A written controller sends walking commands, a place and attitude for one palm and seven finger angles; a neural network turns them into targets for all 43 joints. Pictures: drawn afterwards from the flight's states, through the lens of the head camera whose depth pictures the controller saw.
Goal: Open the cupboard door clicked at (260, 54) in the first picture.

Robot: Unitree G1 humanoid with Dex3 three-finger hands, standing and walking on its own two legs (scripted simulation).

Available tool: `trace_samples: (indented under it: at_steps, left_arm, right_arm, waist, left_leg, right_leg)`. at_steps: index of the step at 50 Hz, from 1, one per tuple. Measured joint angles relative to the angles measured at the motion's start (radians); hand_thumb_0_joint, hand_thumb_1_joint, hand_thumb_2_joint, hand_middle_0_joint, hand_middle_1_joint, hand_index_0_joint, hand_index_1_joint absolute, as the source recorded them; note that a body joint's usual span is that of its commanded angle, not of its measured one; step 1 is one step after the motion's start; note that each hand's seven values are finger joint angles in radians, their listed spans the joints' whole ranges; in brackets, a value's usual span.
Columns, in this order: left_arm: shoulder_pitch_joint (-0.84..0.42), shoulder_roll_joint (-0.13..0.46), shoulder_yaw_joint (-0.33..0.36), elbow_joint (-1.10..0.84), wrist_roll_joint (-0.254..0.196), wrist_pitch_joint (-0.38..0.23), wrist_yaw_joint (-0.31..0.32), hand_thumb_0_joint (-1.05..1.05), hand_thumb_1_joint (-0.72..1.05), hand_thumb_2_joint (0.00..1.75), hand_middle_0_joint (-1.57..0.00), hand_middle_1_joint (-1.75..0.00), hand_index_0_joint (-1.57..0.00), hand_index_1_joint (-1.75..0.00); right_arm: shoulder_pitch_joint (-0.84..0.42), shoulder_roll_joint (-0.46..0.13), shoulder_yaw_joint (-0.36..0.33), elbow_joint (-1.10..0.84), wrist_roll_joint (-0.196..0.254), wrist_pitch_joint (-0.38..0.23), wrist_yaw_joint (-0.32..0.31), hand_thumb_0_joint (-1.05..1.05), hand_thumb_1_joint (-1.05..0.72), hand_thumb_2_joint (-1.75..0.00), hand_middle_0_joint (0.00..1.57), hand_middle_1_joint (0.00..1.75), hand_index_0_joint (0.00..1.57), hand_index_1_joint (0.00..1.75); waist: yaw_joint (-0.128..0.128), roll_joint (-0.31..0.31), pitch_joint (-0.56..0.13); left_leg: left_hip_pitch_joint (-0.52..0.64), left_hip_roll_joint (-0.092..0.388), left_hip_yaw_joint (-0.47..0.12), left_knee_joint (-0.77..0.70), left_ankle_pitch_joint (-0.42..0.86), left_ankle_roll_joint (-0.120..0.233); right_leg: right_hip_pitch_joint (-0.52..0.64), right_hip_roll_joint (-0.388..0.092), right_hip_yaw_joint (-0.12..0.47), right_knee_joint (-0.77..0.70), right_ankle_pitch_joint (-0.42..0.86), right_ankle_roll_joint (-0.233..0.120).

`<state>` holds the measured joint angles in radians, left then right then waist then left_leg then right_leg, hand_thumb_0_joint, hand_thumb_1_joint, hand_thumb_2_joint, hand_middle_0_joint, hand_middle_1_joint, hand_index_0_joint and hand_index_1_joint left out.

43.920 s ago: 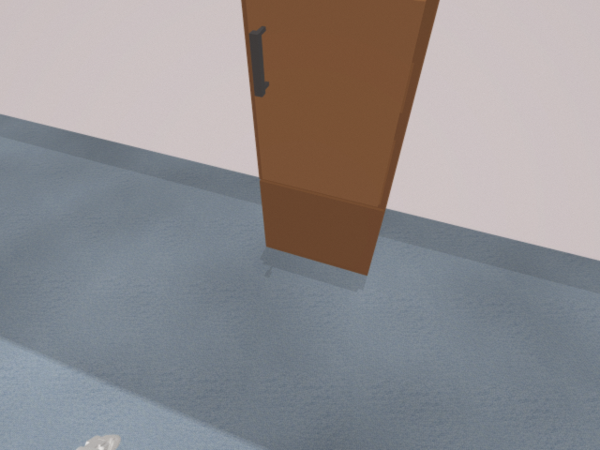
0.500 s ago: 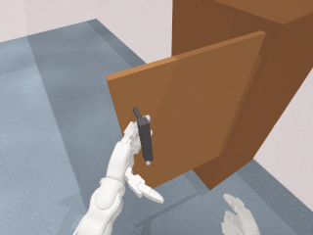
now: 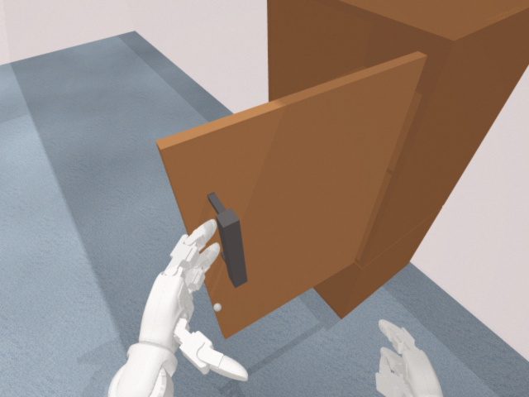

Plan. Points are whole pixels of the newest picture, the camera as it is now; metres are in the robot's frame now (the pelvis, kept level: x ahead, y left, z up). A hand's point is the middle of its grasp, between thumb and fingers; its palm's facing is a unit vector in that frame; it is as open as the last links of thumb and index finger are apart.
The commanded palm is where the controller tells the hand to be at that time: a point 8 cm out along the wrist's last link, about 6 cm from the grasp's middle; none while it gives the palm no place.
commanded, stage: slide the hand sideways off the handle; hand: left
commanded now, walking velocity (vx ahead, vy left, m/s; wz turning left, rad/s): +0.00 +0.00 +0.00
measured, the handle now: (227, 242) +0.31 +0.08 +0.09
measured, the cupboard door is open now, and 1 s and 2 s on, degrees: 85 85 85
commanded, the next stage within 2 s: draw the hand back to the body in 0.50 s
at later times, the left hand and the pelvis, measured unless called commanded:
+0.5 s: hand (179, 344) +0.17 +0.12 +0.09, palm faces -0.07 -1.00 -0.06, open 16.3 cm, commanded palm +0.15 +0.18 +0.09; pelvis +0.00 -0.02 -0.01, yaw +1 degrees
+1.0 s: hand (133, 333) +0.17 +0.16 +0.12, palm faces -0.05 -1.00 -0.08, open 16.3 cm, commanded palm +0.14 +0.22 +0.13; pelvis +0.00 +0.00 +0.00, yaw +1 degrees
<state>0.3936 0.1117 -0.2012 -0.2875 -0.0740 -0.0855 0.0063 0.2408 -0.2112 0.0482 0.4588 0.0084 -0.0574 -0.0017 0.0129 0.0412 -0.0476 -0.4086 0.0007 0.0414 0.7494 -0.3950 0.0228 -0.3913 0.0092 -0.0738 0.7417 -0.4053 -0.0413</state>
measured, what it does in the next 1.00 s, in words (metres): stands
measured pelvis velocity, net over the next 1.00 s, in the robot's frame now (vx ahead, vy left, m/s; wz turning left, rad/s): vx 0.00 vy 0.00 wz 0.02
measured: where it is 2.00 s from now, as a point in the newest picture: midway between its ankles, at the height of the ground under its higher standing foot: outside the picture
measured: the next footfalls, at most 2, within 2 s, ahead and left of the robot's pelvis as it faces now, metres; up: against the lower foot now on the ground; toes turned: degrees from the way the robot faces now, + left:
none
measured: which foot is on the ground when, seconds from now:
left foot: down 0.00-1.00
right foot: down 0.00-1.00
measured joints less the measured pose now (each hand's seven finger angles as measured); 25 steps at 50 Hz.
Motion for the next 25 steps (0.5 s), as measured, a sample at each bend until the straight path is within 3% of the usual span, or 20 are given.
trace_samples:
  at_steps: [8, 25]
  left_arm:
    - [0.125, 0.029, 0.057, -0.076, -0.034, -0.052, -0.076, -0.01, -0.50, 0.30, -0.16, -0.30, -0.16, -0.30]
    - [0.210, 0.083, 0.194, -0.077, -0.132, -0.107, -0.206, -0.01, -0.50, 0.30, -0.15, -0.30, -0.16, -0.30]
  right_arm:
    - [0.013, -0.017, -0.009, -0.014, 0.002, -0.039, -0.007, 0.02, -0.90, -0.90, 0.20, 0.30, 0.20, 0.30]
    - [0.029, -0.032, -0.025, 0.006, 0.017, -0.082, -0.043, 0.02, -0.90, -0.90, 0.20, 0.30, 0.20, 0.30]
  waist:
    - [0.008, 0.011, -0.015]
    - [0.009, 0.019, -0.035]
  left_leg:
    - [-0.033, 0.003, -0.017, 0.034, -0.019, -0.009]
    - [-0.081, 0.014, -0.036, 0.081, -0.032, -0.025]
  right_leg:
    - [-0.026, 0.003, -0.016, 0.029, -0.023, -0.008]
    - [-0.066, 0.012, -0.035, 0.070, -0.040, -0.022]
